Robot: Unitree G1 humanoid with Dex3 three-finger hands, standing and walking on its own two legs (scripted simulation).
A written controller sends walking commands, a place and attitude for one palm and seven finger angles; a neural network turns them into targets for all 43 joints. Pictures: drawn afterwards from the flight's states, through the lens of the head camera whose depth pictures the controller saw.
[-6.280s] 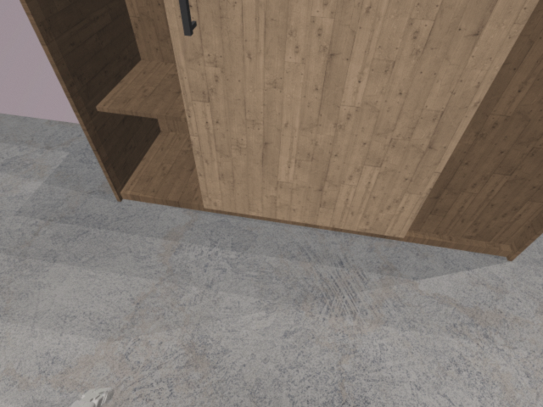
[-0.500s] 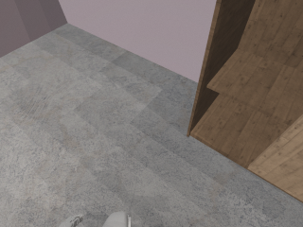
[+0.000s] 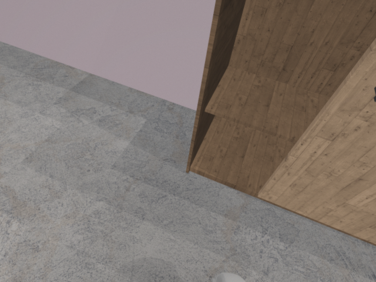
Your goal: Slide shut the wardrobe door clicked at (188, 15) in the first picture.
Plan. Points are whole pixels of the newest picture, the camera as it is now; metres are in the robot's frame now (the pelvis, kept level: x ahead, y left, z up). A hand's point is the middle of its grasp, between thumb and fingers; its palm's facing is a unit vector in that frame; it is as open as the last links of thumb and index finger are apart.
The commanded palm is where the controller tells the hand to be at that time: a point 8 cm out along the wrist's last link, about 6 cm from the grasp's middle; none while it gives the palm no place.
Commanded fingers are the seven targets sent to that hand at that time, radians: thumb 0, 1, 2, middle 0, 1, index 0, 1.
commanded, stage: turn to face it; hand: right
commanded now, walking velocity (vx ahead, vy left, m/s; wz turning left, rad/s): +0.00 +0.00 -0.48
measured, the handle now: out of the picture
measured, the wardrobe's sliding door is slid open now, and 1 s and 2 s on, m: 0.43 0.43 0.43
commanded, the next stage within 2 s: take the last steps up to it in 0.40 s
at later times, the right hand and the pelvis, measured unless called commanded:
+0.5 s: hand out of the picture +0.02 -0.29 -0.17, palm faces +0.26 +0.94 -0.23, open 7.4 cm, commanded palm none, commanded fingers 0.00 -0.90 -0.90 0.20 0.30 0.20 0.30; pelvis +0.01 -0.07 +0.00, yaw -12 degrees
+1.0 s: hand out of the picture +0.00 -0.22 -0.15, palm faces +0.37 +0.90 -0.24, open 7.4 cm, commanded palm none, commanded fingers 0.00 -0.90 -0.90 0.20 0.30 0.20 0.30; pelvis +0.08 -0.06 +0.01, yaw -18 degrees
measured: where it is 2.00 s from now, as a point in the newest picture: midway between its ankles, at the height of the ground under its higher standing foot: outside the picture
